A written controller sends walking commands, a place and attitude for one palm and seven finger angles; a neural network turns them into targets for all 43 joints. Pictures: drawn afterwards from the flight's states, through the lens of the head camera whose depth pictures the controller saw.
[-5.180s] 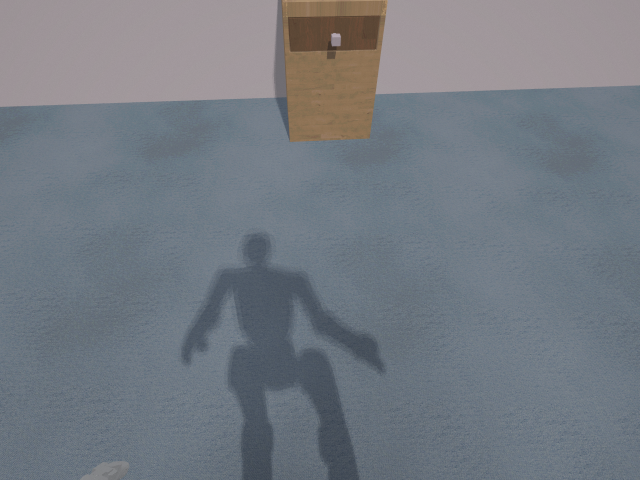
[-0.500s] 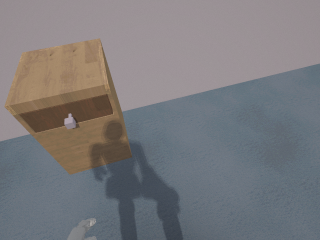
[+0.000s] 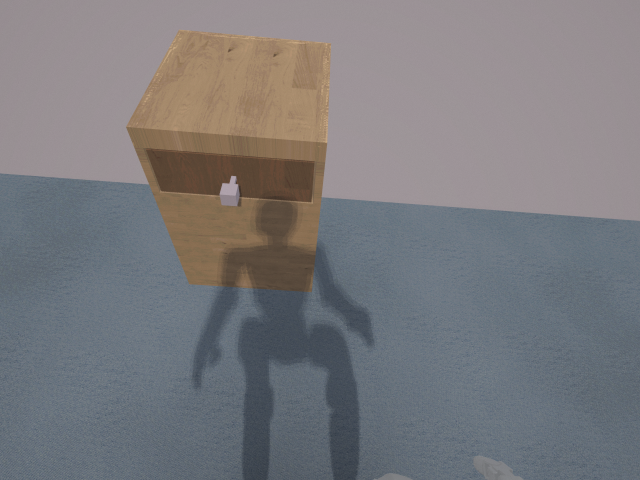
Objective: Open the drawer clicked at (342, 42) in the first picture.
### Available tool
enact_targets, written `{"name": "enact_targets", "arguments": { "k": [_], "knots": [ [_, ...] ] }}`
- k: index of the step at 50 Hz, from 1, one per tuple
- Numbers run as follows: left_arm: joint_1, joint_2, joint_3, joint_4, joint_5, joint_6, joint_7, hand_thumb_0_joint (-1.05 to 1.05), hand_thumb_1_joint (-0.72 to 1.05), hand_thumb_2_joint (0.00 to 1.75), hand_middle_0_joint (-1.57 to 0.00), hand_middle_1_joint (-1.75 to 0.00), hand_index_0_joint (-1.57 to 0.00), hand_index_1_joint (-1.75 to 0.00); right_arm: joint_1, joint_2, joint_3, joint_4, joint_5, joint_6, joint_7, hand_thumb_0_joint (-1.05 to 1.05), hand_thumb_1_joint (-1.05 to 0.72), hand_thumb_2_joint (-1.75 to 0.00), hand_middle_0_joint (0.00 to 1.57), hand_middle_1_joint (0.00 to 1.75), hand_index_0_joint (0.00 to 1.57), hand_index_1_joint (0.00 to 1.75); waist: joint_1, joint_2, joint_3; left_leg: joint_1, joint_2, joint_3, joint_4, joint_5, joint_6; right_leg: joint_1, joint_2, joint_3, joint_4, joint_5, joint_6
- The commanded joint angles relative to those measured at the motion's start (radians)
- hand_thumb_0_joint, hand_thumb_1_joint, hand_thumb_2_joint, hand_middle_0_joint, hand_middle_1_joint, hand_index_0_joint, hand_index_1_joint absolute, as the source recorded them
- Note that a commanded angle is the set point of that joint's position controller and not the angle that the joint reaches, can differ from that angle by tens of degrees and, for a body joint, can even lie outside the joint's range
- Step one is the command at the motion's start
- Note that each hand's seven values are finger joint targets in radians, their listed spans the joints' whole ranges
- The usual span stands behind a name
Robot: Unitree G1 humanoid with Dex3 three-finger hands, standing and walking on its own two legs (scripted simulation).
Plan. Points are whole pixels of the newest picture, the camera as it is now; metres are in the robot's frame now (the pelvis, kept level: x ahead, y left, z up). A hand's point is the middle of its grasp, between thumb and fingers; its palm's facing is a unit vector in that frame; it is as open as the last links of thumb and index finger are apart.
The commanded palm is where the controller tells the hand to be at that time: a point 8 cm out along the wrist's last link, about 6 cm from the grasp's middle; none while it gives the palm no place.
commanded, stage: take the last steps up to it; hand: left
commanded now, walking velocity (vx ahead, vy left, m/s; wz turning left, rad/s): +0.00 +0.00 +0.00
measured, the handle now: (231, 189) +0.72 +0.27 -0.22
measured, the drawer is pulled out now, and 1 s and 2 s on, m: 0.00 0.00 0.00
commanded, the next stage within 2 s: come to a stop and stand still in 0.94 s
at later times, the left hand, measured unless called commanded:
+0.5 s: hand out of the picture +0.02 +0.14 -0.15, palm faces +0.14 -0.98 -0.17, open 7.4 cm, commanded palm none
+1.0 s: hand (176, 368) +0.27 +0.25 -0.16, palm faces +0.11 -0.97 -0.20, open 7.4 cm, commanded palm none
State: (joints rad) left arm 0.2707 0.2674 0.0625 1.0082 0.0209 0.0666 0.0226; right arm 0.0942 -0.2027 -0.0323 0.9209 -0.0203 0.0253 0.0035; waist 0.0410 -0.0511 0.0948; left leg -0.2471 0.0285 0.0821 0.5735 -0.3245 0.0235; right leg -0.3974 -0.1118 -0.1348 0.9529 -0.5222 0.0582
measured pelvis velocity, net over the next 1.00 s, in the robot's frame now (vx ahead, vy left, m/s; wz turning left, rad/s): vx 0.22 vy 0.06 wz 0.07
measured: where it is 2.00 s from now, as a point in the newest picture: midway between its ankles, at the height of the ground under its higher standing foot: (280, 461)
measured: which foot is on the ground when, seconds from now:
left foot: down 0.00-0.26, up 0.28-0.68, down 0.70-1.00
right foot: up 0.00-0.24, down 0.26-0.70, up 0.72-1.00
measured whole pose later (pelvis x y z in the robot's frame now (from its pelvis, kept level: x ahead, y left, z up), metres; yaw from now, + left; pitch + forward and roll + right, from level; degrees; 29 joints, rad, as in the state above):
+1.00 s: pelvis +0.22 +0.06 +0.01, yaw +4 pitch +0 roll +1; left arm 0.19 0.19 0.06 1.03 0.03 -0.01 0.00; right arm 0.29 -0.14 -0.03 1.07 -0.02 -0.05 -0.02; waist -0.01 -0.03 0.03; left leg -0.11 -0.01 0.16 0.36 -0.24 0.04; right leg -0.48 -0.10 -0.07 0.86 -0.30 0.00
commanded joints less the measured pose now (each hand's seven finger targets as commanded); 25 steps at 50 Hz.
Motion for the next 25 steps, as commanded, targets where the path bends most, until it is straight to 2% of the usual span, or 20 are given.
{"name": "enact_targets", "arguments": {
  "k": [1,2,6,8,9,10,11,12,13,14,15,16,17,18,19,21,25],
  "knots": [
    [-0.004,0.044,0.007,-0.076,-0.010,-0.037,-0.008,0.00,0.90,0.90,-0.20,-0.30,-0.20,-0.30,0.038,-0.186,-0.036,-0.029,0.005,-0.017,-0.026,0.00,-0.90,-0.90,0.20,0.30,0.20,0.30,-0.036,0.211,-0.130,0.159,0.225,-0.169,-0.206,0.700,0.139,-0.088,0.007,0.090,0.106,0.082,0.016],
    [0.009,0.031,0.002,-0.070,-0.011,-0.036,-0.008,0.00,0.90,0.90,-0.20,-0.30,-0.20,-0.30,0.044,-0.183,-0.036,-0.025,0.004,-0.019,-0.024,0.00,-0.90,-0.90,0.20,0.30,0.20,0.30,-0.033,0.204,-0.141,0.165,0.220,-0.166,-0.217,0.643,0.142,-0.067,0.012,0.085,0.067,0.086,0.019],
    [-0.041,0.011,-0.011,-0.073,-0.002,-0.052,-0.017,0.00,0.90,0.90,-0.20,-0.30,-0.20,-0.30,0.125,-0.171,-0.041,0.015,-0.003,-0.024,-0.020,0.00,-0.90,-0.90,0.20,0.30,0.20,0.30,-0.074,0.202,-0.099,0.166,0.219,-0.232,-0.269,0.324,0.158,-0.033,0.039,0.054,-0.114,0.048,0.005],
    [-0.025,-0.012,-0.017,-0.067,0.000,-0.063,-0.022,0.00,0.90,0.90,-0.20,-0.30,-0.20,-0.30,0.126,-0.170,-0.042,0.027,-0.007,-0.026,-0.018,0.00,-0.90,-0.90,0.20,0.30,0.20,0.30,-0.064,0.207,-0.079,0.132,0.219,-0.258,-0.277,0.174,0.160,0.017,0.052,0.036,-0.217,0.046,-0.005],
    [0.001,-0.017,-0.018,-0.058,0.002,-0.069,-0.024,0.00,0.90,0.90,-0.20,-0.30,-0.20,-0.30,0.119,-0.167,-0.042,0.030,-0.006,-0.026,-0.017,0.00,-0.90,-0.90,0.20,0.30,0.20,0.30,-0.050,0.202,-0.065,0.088,0.209,-0.259,-0.271,0.095,0.150,0.075,0.064,0.025,-0.278,0.077,-0.009],
    [0.033,-0.022,-0.019,-0.041,0.003,-0.076,-0.027,0.00,0.90,0.90,-0.20,-0.30,-0.20,-0.30,0.116,-0.160,-0.041,0.035,-0.003,-0.026,-0.016,0.00,-0.90,-0.90,0.20,0.30,0.20,0.30,-0.035,0.181,-0.057,0.036,0.185,-0.246,-0.251,0.014,0.130,0.149,0.078,0.011,-0.363,0.134,-0.012],
    [0.091,-0.010,-0.016,-0.021,0.005,-0.085,-0.027,0.00,0.90,0.90,-0.20,-0.30,-0.20,-0.30,0.106,-0.147,-0.038,0.040,0.003,-0.028,-0.014,0.00,-0.90,-0.90,0.20,0.30,0.20,0.30,-0.002,0.149,-0.062,-0.029,0.148,-0.222,-0.191,-0.058,0.100,0.258,0.076,0.014,-0.483,0.218,-0.015],
    [0.149,0.025,-0.007,0.001,0.011,-0.098,-0.021,0.00,0.90,0.90,-0.20,-0.30,-0.20,-0.30,0.110,-0.100,-0.032,0.041,0.008,-0.034,-0.012,0.00,-0.90,-0.90,0.20,0.30,0.20,0.30,0.025,0.041,-0.052,-0.156,0.078,-0.159,-0.050,-0.130,0.054,0.388,0.004,0.106,-0.584,0.182,-0.034],
    [0.218,0.116,0.013,0.016,0.020,-0.108,-0.012,0.00,0.90,0.90,-0.20,-0.30,-0.20,-0.30,0.105,-0.031,-0.018,0.011,0.015,-0.041,-0.005,0.00,-0.90,-0.90,0.20,0.30,0.20,0.30,0.051,-0.225,-0.039,-0.355,-0.042,-0.031,0.200,-0.219,-0.001,0.478,-0.227,0.424,-0.731,0.070,-0.118],
    [0.269,0.151,0.019,0.012,0.009,-0.106,-0.006,0.00,0.90,0.90,-0.20,-0.30,-0.20,-0.30,0.027,-0.080,-0.030,-0.028,0.001,-0.036,0.003,0.00,-0.90,-0.90,0.20,0.30,0.20,0.30,0.086,-0.212,-0.006,-0.415,-0.020,-0.081,0.365,-0.275,-0.003,0.386,-0.349,0.599,-0.827,-0.068,-0.205],
    [0.236,0.132,0.018,0.017,0.006,-0.114,-0.002,0.00,0.90,0.90,-0.20,-0.30,-0.20,-0.30,0.001,-0.093,-0.039,-0.024,-0.004,-0.031,0.010,0.00,-0.90,-0.90,0.20,0.30,0.20,0.30,0.067,-0.208,0.052,-0.434,0.010,-0.124,0.460,-0.191,0.003,0.293,-0.334,0.615,-0.867,-0.169,-0.218],
    [0.183,0.090,0.012,0.009,0.006,-0.115,0.000,0.00,0.90,0.90,-0.20,-0.30,-0.20,-0.30,0.024,-0.099,-0.044,-0.007,-0.004,-0.030,0.016,0.00,-0.90,-0.90,0.20,0.30,0.20,0.30,0.032,-0.160,0.080,-0.441,0.039,-0.127,0.511,-0.111,0.006,0.262,-0.313,0.543,-0.868,-0.177,-0.212],
    [0.137,0.051,0.001,-0.001,0.008,-0.119,0.001,0.00,0.90,0.90,-0.20,-0.30,-0.20,-0.30,0.053,-0.087,-0.046,0.018,-0.008,-0.029,0.022,0.00,-0.90,-0.90,0.20,0.30,0.20,0.30,0.003,-0.100,0.099,-0.414,0.056,-0.117,0.520,-0.029,-0.002,0.216,-0.267,0.430,-0.851,-0.093,-0.184],
    [0.118,0.025,-0.006,-0.007,0.007,-0.126,0.001,0.00,0.90,0.90,-0.20,-0.30,-0.20,-0.30,0.085,-0.066,-0.042,0.040,-0.009,-0.027,0.025,0.00,-0.90,-0.90,0.20,0.30,0.20,0.30,-0.017,-0.078,0.086,-0.385,0.061,-0.100,0.512,0.033,-0.013,0.206,-0.226,0.330,-0.834,0.025,-0.164],
    [0.123,0.007,-0.011,-0.002,0.004,-0.133,0.000,0.00,0.90,0.90,-0.20,-0.30,-0.20,-0.30,0.103,-0.049,-0.039,0.054,-0.008,-0.026,0.026,0.00,-0.90,-0.90,0.20,0.30,0.20,0.30,-0.024,-0.067,0.079,-0.366,0.061,-0.084,0.500,0.078,-0.022,0.204,-0.197,0.262,-0.828,0.134,-0.155],
    [0.143,0.004,-0.012,0.013,0.004,-0.142,0.001,0.00,0.90,0.90,-0.20,-0.30,-0.20,-0.30,0.118,-0.034,-0.038,0.064,-0.003,-0.027,0.028,0.00,-0.90,-0.90,0.20,0.30,0.20,0.30,-0.028,-0.078,0.059,-0.357,0.065,-0.057,0.451,0.119,-0.031,0.244,-0.179,0.188,-0.823,0.265,-0.159],
    [0.207,0.015,-0.009,0.060,0.005,-0.150,0.001,0.00,0.90,0.90,-0.20,-0.30,-0.20,-0.30,0.064,-0.016,-0.030,0.045,-0.001,-0.035,0.032,0.00,-0.90,-0.90,0.20,0.30,0.20,0.30,-0.006,-0.056,0.027,-0.365,0.065,-0.013,0.292,0.118,-0.036,0.340,-0.184,0.149,-0.794,0.425,-0.186]
  ]
}}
